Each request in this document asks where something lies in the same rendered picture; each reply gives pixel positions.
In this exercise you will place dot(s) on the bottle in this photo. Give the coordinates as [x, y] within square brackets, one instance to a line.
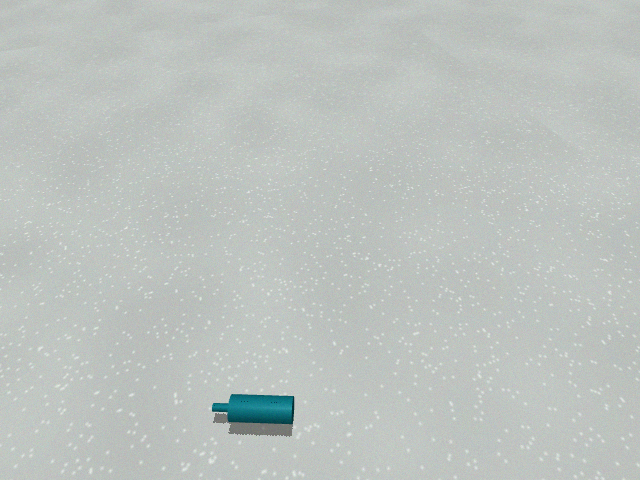
[258, 409]

